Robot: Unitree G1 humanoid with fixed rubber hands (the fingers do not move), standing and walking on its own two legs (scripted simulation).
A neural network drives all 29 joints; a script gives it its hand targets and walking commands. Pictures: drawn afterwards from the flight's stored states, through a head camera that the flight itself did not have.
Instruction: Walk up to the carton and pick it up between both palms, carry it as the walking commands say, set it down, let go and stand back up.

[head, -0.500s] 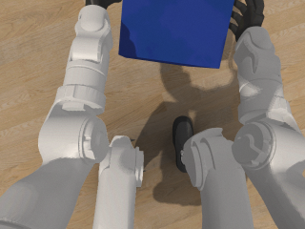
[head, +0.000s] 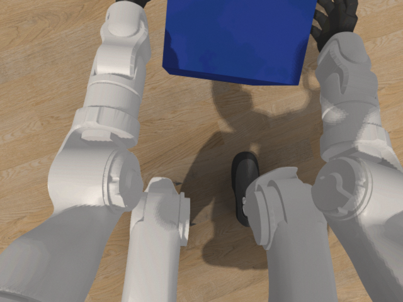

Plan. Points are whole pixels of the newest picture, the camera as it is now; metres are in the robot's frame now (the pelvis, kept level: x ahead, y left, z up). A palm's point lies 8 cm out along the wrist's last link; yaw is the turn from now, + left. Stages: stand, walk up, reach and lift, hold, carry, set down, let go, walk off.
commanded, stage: set down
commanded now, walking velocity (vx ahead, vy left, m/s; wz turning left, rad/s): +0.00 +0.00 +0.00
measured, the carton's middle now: (227, 23) +0.56 -0.08 -0.27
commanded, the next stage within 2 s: none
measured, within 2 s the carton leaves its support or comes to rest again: rests again in 0.08 s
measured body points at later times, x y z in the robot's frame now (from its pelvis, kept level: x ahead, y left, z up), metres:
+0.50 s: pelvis +0.00 -0.01 -0.01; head +0.37 +0.01 +0.24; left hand +0.58 +0.08 -0.18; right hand +0.52 -0.23 -0.19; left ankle +0.05 +0.09 -0.36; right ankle +0.14 -0.14 -0.36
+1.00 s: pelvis -0.04 -0.02 -0.02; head +0.35 -0.01 +0.20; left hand +0.55 +0.09 -0.21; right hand +0.49 -0.28 -0.20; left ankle +0.05 +0.09 -0.36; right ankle +0.14 -0.14 -0.36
